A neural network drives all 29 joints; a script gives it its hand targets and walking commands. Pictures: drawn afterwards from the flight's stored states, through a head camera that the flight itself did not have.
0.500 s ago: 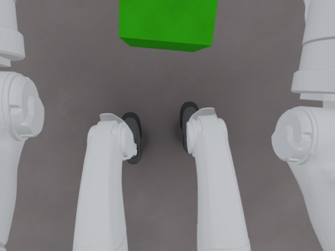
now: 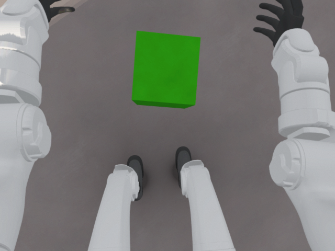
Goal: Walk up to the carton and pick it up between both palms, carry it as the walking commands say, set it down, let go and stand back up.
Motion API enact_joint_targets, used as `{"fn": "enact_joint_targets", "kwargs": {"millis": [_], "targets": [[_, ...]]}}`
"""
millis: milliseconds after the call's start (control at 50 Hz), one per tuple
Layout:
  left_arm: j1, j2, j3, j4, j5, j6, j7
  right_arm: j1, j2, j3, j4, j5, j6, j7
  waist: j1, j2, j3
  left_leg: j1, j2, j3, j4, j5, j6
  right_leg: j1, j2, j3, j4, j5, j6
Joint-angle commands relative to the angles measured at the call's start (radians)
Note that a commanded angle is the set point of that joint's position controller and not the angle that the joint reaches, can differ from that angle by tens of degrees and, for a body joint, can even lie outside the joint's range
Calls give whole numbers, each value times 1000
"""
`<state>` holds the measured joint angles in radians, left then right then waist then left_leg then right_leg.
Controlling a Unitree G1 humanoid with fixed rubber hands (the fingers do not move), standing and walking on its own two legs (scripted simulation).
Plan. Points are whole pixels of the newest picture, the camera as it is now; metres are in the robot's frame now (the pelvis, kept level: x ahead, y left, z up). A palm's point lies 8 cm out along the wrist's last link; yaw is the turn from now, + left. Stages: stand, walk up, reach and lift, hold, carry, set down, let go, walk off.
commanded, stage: let go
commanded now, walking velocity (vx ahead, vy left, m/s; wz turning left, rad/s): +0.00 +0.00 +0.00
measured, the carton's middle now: (164, 75) +0.55 -0.04 -0.53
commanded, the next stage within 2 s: stand in 1.32 s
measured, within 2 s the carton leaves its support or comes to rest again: neither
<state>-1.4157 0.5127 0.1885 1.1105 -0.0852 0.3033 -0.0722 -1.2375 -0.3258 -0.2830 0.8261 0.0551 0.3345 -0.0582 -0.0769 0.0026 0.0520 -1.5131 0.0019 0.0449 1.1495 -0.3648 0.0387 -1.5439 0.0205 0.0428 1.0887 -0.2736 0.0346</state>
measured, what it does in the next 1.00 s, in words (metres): rises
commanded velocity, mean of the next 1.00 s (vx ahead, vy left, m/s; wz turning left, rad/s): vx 0.00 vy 0.00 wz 0.00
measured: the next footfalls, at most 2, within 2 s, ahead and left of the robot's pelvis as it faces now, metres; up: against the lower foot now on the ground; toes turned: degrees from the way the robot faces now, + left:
none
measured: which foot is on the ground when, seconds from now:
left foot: down 0.00-1.00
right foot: down 0.00-1.00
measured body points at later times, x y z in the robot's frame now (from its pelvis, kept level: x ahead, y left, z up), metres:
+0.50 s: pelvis +0.05 +0.00 +0.08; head +0.22 -0.01 +0.50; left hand +0.39 +0.23 -0.01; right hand +0.33 -0.27 -0.01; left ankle +0.06 +0.10 -0.61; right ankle +0.10 -0.13 -0.61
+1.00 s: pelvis +0.06 +0.01 +0.11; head +0.09 +0.01 +0.56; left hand +0.25 +0.25 +0.04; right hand +0.22 -0.24 +0.04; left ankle +0.06 +0.10 -0.61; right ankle +0.10 -0.13 -0.61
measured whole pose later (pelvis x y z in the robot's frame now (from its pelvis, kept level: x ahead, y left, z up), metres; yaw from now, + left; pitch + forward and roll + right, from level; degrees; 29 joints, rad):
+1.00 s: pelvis +0.06 +0.01 +0.11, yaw +0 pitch -2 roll -2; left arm 0.19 0.26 0.02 0.42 -0.08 0.11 -0.04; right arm 0.25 -0.28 -0.06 0.36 0.03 0.14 0.10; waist -0.02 0.03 0.10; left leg -0.28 0.00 0.04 0.67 -0.36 0.05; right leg -0.30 0.02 0.05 0.59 -0.26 0.02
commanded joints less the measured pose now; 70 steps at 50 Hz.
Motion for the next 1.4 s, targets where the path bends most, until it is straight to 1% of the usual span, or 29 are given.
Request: {"fn": "enact_joint_targets", "kwargs": {"millis": [0,40,100,120,160,200,260,320,360,440,460,480,540,600,660,700,720,800,880,940,1000,1020,1140,1260,1280,1300,1320,1360,1380], "targets": [[31,-40,47,-170,142,-62,13,7,-6,6,-75,-54,-63,67,32,148,-1151,1003,-39,-138,-200,634,-46,494,48,-71,-139,307,-9],[97,-37,45,-309,139,-72,37,85,-42,32,-192,-46,-92,91,38,165,-1244,1163,-35,-159,-185,774,-53,470,58,-69,-155,348,-16],[273,-73,-2,-513,97,-75,56,239,-48,97,-345,-19,-118,115,38,129,-1354,1242,-41,-155,-201,884,-52,651,64,-49,-185,476,-34],[282,-68,2,-566,86,-72,56,252,-69,97,-384,-14,-124,119,31,127,-1335,1227,-49,-147,-207,853,-54,686,65,-46,-197,482,-38],[432,-108,-6,-612,79,-70,54,375,-61,117,-428,-19,-126,128,20,99,-1312,1191,-57,-133,-241,805,-55,813,61,-37,-220,527,-42],[563,-135,-1,-650,84,-82,51,480,-42,127,-484,-11,-135,135,29,78,-1260,1141,-65,-119,-269,762,-52,923,57,-27,-234,567,-42],[736,-156,-5,-644,84,-111,45,624,12,156,-502,8,-148,142,49,-1,-1133,971,-77,-89,-330,617,-32,1143,42,-2,-252,626,-38],[933,-180,-17,-625,102,-156,40,813,42,162,-491,8,-180,145,58,-39,-966,921,-76,-75,-397,491,-27,1243,27,13,-303,591,-29],[999,-193,-37,-635,97,-185,39,893,54,178,-506,20,-205,144,58,-46,-862,938,-71,-77,-431,430,-22,1257,22,18,-345,535,-25],[1137,-207,-59,-646,80,-225,34,1048,55,200,-513,19,-241,138,59,-29,-685,1043,-53,-81,-484,314,-25,1237,15,5,-424,348,-20],[1149,-198,-64,-658,72,-233,32,1062,46,204,-531,18,-249,135,49,-38,-643,1051,-48,-81,-498,266,-24,1236,14,-1,-440,292,-20],[1177,-200,-67,-658,73,-236,32,1100,50,212,-518,18,-250,134,53,-22,-579,1054,-42,-82,-513,223,-26,1230,11,-7,-454,240,-22],[1268,-201,-84,-667,70,-243,24,1186,50,240,-548,9,-257,130,54,-29,-457,1078,-30,-83,-559,134,-24,1259,10,-21,-488,124,-19],[1359,-202,-98,-693,76,-240,22,1260,22,245,-572,-2,-259,132,48,15,-368,1102,-9,-88,-614,84,-32,1313,15,-41,-504,89,-19],[1475,-220,-117,-750,79,-238,24,1349,-1,247,-612,-18,-257,138,48,56,-322,1135,14,-101,-697,50,-33,1431,35,-54,-503,124,-10],[1519,-228,-118,-781,79,-235,26,1371,-18,246,-628,-22,-255,144,55,93,-257,1119,30,-114,-750,31,-32,1487,50,-63,-502,141,-8],[1526,-234,-121,-785,78,-233,26,1376,-25,240,-632,-27,-251,148,53,86,-221,1116,42,-122,-775,9,-27,1508,55,-67,-503,140,-7],[1600,-257,-142,-818,81,-220,22,1431,-29,243,-639,-39,-233,165,59,130,-91,1054,71,-142,-869,-93,-15,1631,76,-73,-518,119,-7],[1613,-255,-164,-826,75,-212,18,1436,-22,237,-646,-47,-217,172,72,126,-31,1017,82,-152,-909,-129,-4,1721,87,-73,-520,124,-8],[1613,-245,-174,-807,74,-203,14,1442,-21,228,-632,-50,-206,167,68,100,0,1018,81,-150,-908,-124,-2,1748,88,-75,-521,125,-4],[1610,-239,-173,-802,75,-199,8,1455,-17,215,-625,-55,-203,159,62,68,-15,1078,62,-133,-867,-36,-10,1722,72,-63,-541,133,-10],[1623,-236,-173,-793,75,-196,8,1466,-11,215,-616,-52,-201,154,62,35,-21,1117,46,-123,-848,23,-13,1702,67,-59,-554,148,-8],[1653,-201,-134,-796,95,-195,7,1452,4,229,-627,-49,-186,137,73,-22,-111,1332,-11,-92,-753,221,-24,1564,30,-33,-616,144,-25],[1663,-199,-124,-768,101,-205,26,1445,27,257,-610,-60,-138,110,74,-36,-118,1372,-20,-86,-721,253,-16,1517,19,-5,-613,136,-27],[1668,-197,-123,-753,101,-204,29,1439,28,258,-608,-62,-130,105,75,-37,-115,1376,-21,-82,-713,245,-17,1503,17,-1,-614,124,-29],[1531,-43,-95,-637,136,-247,54,1431,-140,182,-422,-75,-220,65,70,-1,-231,1318,44,-72,-650,186,-71,1374,-62,39,-574,155,-30],[1553,-37,-89,-638,149,-264,65,1471,-143,185,-403,-84,-258,55,71,15,-212,1291,37,-97,-660,119,-68,1350,-60,46,-572,78,-38],[1556,-52,-86,-615,165,-282,72,1456,-123,185,-378,-100,-304,56,69,7,-138,1264,48,-132,-704,-38,-57,1255,-62,66,-611,-107,-50],[1567,-48,-83,-603,170,-291,73,1457,-131,183,-369,-104,-317,57,76,13,-80,1213,54,-153,-730,-103,-47,1235,-57,72,-613,-157,-54]]}}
